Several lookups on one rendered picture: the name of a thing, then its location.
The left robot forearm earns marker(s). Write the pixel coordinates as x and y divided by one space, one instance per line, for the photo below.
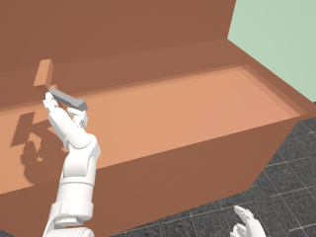
73 203

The left robot hand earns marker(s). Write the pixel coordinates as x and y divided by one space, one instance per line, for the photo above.
60 119

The right robot hand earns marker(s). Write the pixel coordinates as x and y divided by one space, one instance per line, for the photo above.
253 226

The robot left upper arm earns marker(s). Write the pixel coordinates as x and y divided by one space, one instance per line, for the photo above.
71 232

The tap lever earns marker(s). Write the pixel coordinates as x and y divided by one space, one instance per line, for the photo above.
77 104

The counter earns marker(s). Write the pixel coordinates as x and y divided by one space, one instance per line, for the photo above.
182 115

